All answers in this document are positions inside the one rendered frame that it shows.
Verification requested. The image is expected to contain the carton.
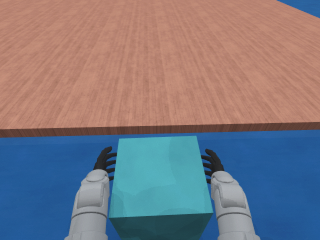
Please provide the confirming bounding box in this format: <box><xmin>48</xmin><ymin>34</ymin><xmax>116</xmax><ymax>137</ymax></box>
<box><xmin>108</xmin><ymin>136</ymin><xmax>214</xmax><ymax>240</ymax></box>

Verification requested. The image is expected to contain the robot right forearm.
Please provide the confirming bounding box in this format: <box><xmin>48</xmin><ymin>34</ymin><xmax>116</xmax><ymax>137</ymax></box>
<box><xmin>211</xmin><ymin>171</ymin><xmax>261</xmax><ymax>240</ymax></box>

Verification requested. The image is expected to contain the robot left forearm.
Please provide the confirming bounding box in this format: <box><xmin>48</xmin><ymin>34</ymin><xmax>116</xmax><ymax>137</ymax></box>
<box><xmin>64</xmin><ymin>169</ymin><xmax>110</xmax><ymax>240</ymax></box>

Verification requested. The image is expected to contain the robot right hand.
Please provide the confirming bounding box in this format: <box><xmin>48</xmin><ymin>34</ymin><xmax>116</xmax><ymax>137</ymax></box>
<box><xmin>201</xmin><ymin>148</ymin><xmax>225</xmax><ymax>184</ymax></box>

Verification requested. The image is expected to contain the robot left hand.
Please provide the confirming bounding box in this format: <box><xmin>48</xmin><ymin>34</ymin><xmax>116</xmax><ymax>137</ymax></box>
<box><xmin>93</xmin><ymin>146</ymin><xmax>117</xmax><ymax>181</ymax></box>

